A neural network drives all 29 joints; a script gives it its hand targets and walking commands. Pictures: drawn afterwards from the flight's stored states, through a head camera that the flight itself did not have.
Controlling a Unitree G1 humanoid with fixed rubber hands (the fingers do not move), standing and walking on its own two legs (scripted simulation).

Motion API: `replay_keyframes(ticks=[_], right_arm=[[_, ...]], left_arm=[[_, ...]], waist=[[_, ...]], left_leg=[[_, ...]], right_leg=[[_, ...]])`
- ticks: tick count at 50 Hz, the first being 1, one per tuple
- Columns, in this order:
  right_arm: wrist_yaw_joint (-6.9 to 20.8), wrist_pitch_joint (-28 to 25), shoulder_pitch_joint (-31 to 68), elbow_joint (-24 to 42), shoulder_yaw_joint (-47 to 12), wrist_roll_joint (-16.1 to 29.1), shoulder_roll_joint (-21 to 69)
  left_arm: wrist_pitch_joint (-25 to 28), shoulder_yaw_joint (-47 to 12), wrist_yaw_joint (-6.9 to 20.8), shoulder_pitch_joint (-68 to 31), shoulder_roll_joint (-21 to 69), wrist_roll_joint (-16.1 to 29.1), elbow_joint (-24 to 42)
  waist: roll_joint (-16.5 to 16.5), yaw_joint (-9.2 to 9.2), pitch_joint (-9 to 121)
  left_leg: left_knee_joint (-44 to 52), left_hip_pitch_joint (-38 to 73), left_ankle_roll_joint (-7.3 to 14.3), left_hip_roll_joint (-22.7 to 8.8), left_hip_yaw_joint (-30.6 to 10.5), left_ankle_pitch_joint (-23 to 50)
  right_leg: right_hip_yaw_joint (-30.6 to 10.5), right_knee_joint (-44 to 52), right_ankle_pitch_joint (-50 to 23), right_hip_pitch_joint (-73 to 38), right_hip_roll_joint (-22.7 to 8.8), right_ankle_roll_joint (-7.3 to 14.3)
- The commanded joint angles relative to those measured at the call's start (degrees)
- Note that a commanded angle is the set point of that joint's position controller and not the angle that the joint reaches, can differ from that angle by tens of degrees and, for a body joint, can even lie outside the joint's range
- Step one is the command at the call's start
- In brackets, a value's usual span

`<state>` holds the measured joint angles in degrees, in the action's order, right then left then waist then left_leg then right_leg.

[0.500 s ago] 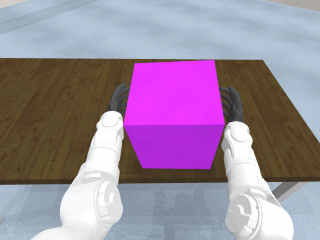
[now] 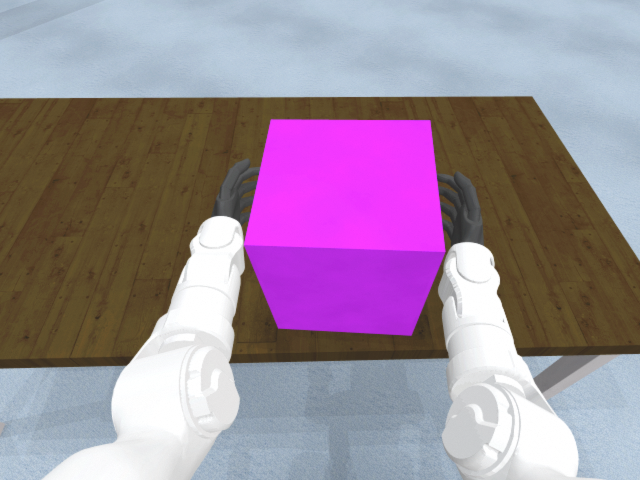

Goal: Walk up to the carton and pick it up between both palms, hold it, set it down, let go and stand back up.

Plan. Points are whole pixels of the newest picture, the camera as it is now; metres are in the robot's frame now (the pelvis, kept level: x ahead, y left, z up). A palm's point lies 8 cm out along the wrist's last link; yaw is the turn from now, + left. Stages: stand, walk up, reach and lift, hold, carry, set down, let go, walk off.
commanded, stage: set down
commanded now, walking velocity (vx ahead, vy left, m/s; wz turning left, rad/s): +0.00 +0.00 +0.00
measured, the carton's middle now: (346, 235) +0.45 -0.02 +0.02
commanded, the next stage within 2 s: none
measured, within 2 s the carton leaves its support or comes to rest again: rests again in 0.90 s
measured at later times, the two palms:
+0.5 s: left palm (238, 220) +0.44 +0.12 +0.07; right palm (468, 246) +0.39 -0.17 +0.07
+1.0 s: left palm (233, 220) +0.44 +0.13 +0.07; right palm (461, 248) +0.40 -0.17 +0.06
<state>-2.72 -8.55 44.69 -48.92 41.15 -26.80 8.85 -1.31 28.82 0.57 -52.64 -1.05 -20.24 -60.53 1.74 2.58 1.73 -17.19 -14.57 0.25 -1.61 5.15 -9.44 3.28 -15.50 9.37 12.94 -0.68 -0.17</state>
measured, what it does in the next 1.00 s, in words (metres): stands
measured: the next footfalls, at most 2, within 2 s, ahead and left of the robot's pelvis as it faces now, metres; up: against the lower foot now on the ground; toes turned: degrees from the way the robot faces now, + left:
none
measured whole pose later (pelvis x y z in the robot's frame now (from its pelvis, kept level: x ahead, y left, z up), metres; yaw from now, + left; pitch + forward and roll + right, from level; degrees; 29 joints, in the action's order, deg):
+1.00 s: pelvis -0.01 +0.00 +0.00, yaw +0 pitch +12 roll -1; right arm -1.5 -9.6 46.5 -49.4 46.2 -30.8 10.2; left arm 6.1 32.7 0.1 -57.3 -3.2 -23.0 -68.8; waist 1.6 3.1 3.4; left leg -20.2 -22.1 0.2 -2.5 5.2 -9.6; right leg 4.1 -16.9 8.6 19.7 -0.2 0.2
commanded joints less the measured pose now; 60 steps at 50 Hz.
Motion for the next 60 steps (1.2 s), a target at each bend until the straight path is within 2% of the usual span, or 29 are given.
replay_keyframes(ticks=[1, 2, 3, 6, 9, 12, 15, 18, 20, 25, 26, 28, 29, 30, 31, 34, 36, 37, 41, 44, 46, 47, 49, 52, 54, 55, 57, 59, 60], right_arm=[[8.6, -3.6, 34.9, -0.2, -17.6, -1.6, 21.5], [8.5, -4.2, 35.4, 0.3, -18.8, -1.5, 23.1], [8.7, -4.5, 36.2, 0.0, -18.7, -2.0, 23.0], [8.7, -4.6, 36.6, -1.3, -17.0, -2.6, 22.6], [8.7, -4.8, 35.4, -2.8, -18.3, -2.4, 24.6], [8.5, -4.6, 37.5, 0.6, -18.3, -2.0, 23.6], [8.7, -4.4, 37.2, 0.0, -18.4, -2.7, 24.7], [8.4, -3.9, 37.3, 2.0, -19.0, -2.7, 25.5], [8.5, -4.1, 38.0, 2.3, -18.2, -3.6, 24.6], [8.8, -3.7, 35.7, 0.4, -16.9, -4.0, 23.9], [8.8, -3.1, 34.9, -1.3, -15.2, -4.5, 23.6], [9.3, -3.6, 36.5, 0.5, -14.2, -4.4, 22.4], [9.4, -3.5, 35.4, -0.5, -13.9, -4.3, 21.9], [9.6, -3.5, 35.8, -0.7, -13.8, -4.7, 21.9], [9.6, -3.5, 36.5, -0.1, -13.6, -4.4, 21.4], [9.9, -4.0, 35.0, -1.5, -12.9, -4.7, 20.5], [9.6, -4.9, 35.7, -1.7, -12.0, -4.7, 20.6], [9.8, -4.9, 35.4, -1.0, -12.4, -4.8, 20.1], [9.8, -4.9, 34.5, -1.6, -11.3, -5.4, 20.0], [9.6, -5.2, 34.6, -1.5, -13.1, -5.4, 21.4], [9.5, -5.0, 34.6, -1.7, -12.0, -6.0, 21.3], [9.2, -4.8, 33.6, -1.9, -13.5, -5.7, 22.5], [9.3, -5.0, 33.9, -0.8, -12.2, -5.8, 21.9], [9.4, -4.1, 32.1, -2.3, -11.3, -6.1, 21.6], [9.3, -4.4, 32.5, -1.2, -13.0, -6.2, 22.9], [9.1, -4.6, 32.3, -0.5, -12.6, -6.2, 22.9], [9.1, -4.1, 32.1, -0.8, -11.8, -6.7, 22.7], [9.1, -3.7, 31.6, -1.2, -9.6, -7.7, 21.6], [9.2, -4.1, 31.9, 0.2, -11.3, -6.8, 23.0]], left_arm=[[4.5, -11.4, 5.6, -35.0, 24.0, -0.1, 3.2], [5.3, -12.7, 5.5, -35.2, 25.5, 1.0, 4.1], [5.7, -12.9, 5.2, -35.9, 26.0, 1.6, 3.7], [6.7, -12.6, 5.5, -37.8, 24.4, 1.2, 2.4], [8.3, -13.0, 5.4, -37.7, 24.8, 1.4, 2.6], [8.4, -10.0, 6.2, -35.5, 21.9, 0.3, -2.1], [9.7, -9.9, 6.3, -36.9, 22.1, 0.3, -2.1], [10.4, -7.3, 7.1, -35.9, 20.5, -0.9, -3.5], [10.6, -7.3, 7.1, -35.6, 20.6, -1.1, -3.9], [10.7, -7.4, 7.0, -35.9, 20.9, -1.2, -3.9], [10.4, -7.7, 7.1, -36.8, 20.7, -1.3, -4.1], [10.1, -8.2, 6.6, -37.4, 21.2, -1.2, -3.5], [10.0, -8.4, 6.3, -37.4, 21.9, -1.2, -3.3], [9.9, -7.7, 6.0, -37.3, 21.5, -1.5, -3.5], [9.8, -7.5, 5.9, -37.0, 21.1, -1.8, -3.8], [9.4, -8.1, 5.6, -35.6, 22.9, -2.3, -3.9], [10.0, -8.6, 5.2, -36.1, 22.5, -2.7, -3.9], [9.9, -7.4, 5.0, -34.9, 22.6, -3.2, -4.5], [10.1, -7.0, 5.0, -34.5, 22.4, -3.8, -4.8], [11.0, -6.7, 5.0, -34.7, 22.2, -3.4, -4.6], [10.9, -5.8, 5.5, -34.0, 21.6, -4.0, -6.5], [11.3, -6.0, 5.7, -33.5, 21.8, -3.8, -5.7], [10.9, -5.5, 6.1, -32.4, 22.6, -4.1, -7.4], [11.0, -5.3, 6.1, -33.8, 21.9, -4.5, -5.1], [11.4, -5.1, 6.4, -33.3, 21.8, -4.5, -5.7], [11.6, -5.5, 6.4, -33.1, 21.8, -4.8, -5.3], [10.8, -3.5, 6.8, -31.9, 21.7, -5.6, -7.2], [11.0, -3.7, 6.6, -33.7, 21.0, -5.3, -6.0], [11.2, -3.5, 6.5, -31.7, 21.5, -5.6, -6.0]], waist=[[-3.8, 0.99, 35.8], [-3.3, 1.26, 38.0], [-3.6, 0.7, 38.1], [-4.6, 1.29, 39.3], [-4.4, 0.76, 40.9], [-2.2, -0.42, 41.2], [-1.8, -0.26, 41.6], [-0.1, -1.16, 39.8], [0.4, -0.88, 40.9], [-1.1, 0.07, 38.1], [-2.4, 1.51, 36.7], [-3.7, 0.81, 38.8], [-4.0, 1.34, 38.4], [-2.9, 0.75, 38.7], [-4.0, 0.19, 37.9], [-5.7, 1.32, 37.1], [-6.2, 1.47, 39.5], [-6.1, 0.17, 38.6], [-6.6, 0.99, 37.8], [-4.3, 0.26, 38.6], [-3.2, 0.99, 37.2], [-2.6, 0.39, 36.7], [-2.9, 0.87, 36.3], [-3.6, 1.4, 35.8], [-2.6, 0.33, 36.4], [-3.6, 0.95, 37.4], [-2.9, 0.13, 34.5], [-3.1, 1.66, 35.2], [-2.8, 0.33, 35.2]], left_leg=[[-4.6, 17.8, -3.4, -0.3, 0.4, 29.3], [-5.5, 18.8, -3.7, -0.3, 0.1, 32.9], [-6.0, 21.0, -3.7, -0.8, -0.8, 35.8], [-6.6, 18.7, -3.4, -0.5, -0.5, 33.4], [-6.7, 18.2, -3.1, -0.5, -0.5, 34.0], [-4.9, 9.2, -2.3, 0.6, 0.9, 25.6], [-3.8, 5.9, -1.6, 0.7, 1.2, 23.8], [-1.5, -0.6, -0.8, 1.6, 2.5, 15.9], [-1.1, -1.5, -0.7, 1.2, 1.8, 15.8], [-1.8, 3.4, -1.5, 0.7, 1.9, 18.1], [-1.4, 3.0, -1.9, 0.7, 1.6, 16.5], [-2.2, 7.5, -2.2, 0.1, 1.4, 18.9], [-2.9, 9.2, -2.6, -0.1, 1.0, 20.9], [-3.2, 9.8, -2.6, -0.3, 1.1, 21.8], [-3.8, 10.0, -2.7, -0.1, 1.3, 22.5], [-5.5, 14.8, -4.0, -0.8, 0.4, 28.0], [-6.6, 15.9, -4.2, -0.9, 0.5, 29.9], [-6.8, 15.6, -4.4, -0.9, 0.5, 31.0], [-6.9, 15.9, -4.4, -1.0, 0.5, 31.0], [-7.8, 14.9, -3.7, -0.6, 0.6, 31.8], [-6.7, 11.3, -3.5, -0.3, 0.8, 28.6], [-6.4, 10.1, -2.7, -0.1, 1.2, 27.3], [-5.6, 9.5, -2.9, -0.1, 0.8, 25.9], [-5.2, 10.5, -2.5, -0.1, 1.2, 23.8], [-5.3, 9.0, -2.2, 0.1, 1.3, 24.5], [-5.6, 8.5, -2.4, 0.3, 1.5, 24.9], [-4.3, 7.0, -1.9, 0.4, 1.8, 22.1], [-3.8, 6.7, -1.8, 0.1, 1.1, 20.5], [-3.8, 6.9, -1.6, 0.3, 1.1, 20.9]], right_leg=[[2.8, -3.6, -29.6, -8.8, 2.0, -2.4], [3.0, -4.6, -33.4, -8.4, 2.0, -2.8], [3.7, -4.5, -31.4, -4.3, 2.2, -2.7], [2.9, -4.5, -30.9, -4.3, 1.5, -2.4], [2.7, -5.3, -33.2, -4.6, 1.2, -2.9], [1.2, -6.4, -36.9, -13.0, 0.3, -3.2], [0.6, -8.0, -40.1, -14.8, -0.3, -4.0], [-0.4, -8.6, -41.5, -21.9, -1.1, -4.6], [0.2, -9.2, -42.2, -21.4, -0.8, -4.7], [1.0, -7.7, -36.2, -16.9, -0.1, -3.8], [1.5, -7.4, -33.7, -16.4, -0.2, -3.6], [1.9, -6.0, -28.5, -10.9, 0.5, -3.1], [2.5, -5.3, -26.8, -9.9, 1.0, -2.5], [2.7, -4.9, -25.9, -8.3, 1.1, -2.3], [2.4, -4.9, -26.1, -7.6, 0.9, -2.2], [3.5, -4.1, -22.9, -3.0, 1.7, -1.6], [3.7, -3.7, -22.8, -0.9, 1.7, -1.4], [3.8, -3.5, -22.3, -1.0, 1.9, -1.2], [4.0, -3.1, -22.2, -0.6, 2.0, -1.5], [3.2, -4.2, -26.0, -1.2, 1.6, -2.1], [3.2, -4.7, -27.8, -5.0, 1.4, -2.2], [2.6, -5.3, -29.7, -6.0, 1.1, -2.6], [2.9, -5.0, -28.5, -6.2, 1.1, -2.7], [2.9, -4.2, -25.6, -4.5, 0.8, -2.6], [2.6, -5.4, -29.2, -6.2, 0.8, -3.0], [2.6, -5.5, -30.2, -7.3, 0.8, -3.0], [2.4, -5.1, -28.6, -8.3, 0.6, -3.3], [2.7, -4.9, -27.3, -7.9, 0.6, -3.2], [2.4, -5.5, -28.6, -7.7, 0.7, -3.3]])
